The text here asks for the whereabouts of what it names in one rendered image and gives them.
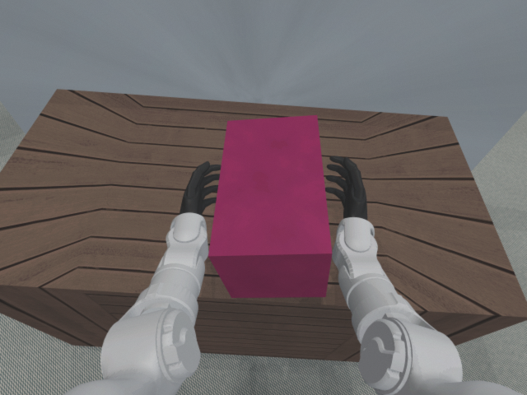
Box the pedestal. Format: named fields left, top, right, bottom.
left=0, top=89, right=527, bottom=362

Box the carton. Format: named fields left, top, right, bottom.
left=208, top=115, right=332, bottom=298

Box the left robot forearm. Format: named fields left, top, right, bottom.
left=100, top=212, right=208, bottom=378

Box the robot right upper arm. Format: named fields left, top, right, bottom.
left=358, top=318, right=523, bottom=395

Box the robot left upper arm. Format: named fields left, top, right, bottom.
left=64, top=308, right=201, bottom=395

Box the right robot forearm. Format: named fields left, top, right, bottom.
left=332, top=217, right=463, bottom=371

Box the robot right hand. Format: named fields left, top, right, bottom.
left=325, top=156, right=367, bottom=220

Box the robot left hand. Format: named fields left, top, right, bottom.
left=180, top=161, right=221, bottom=215

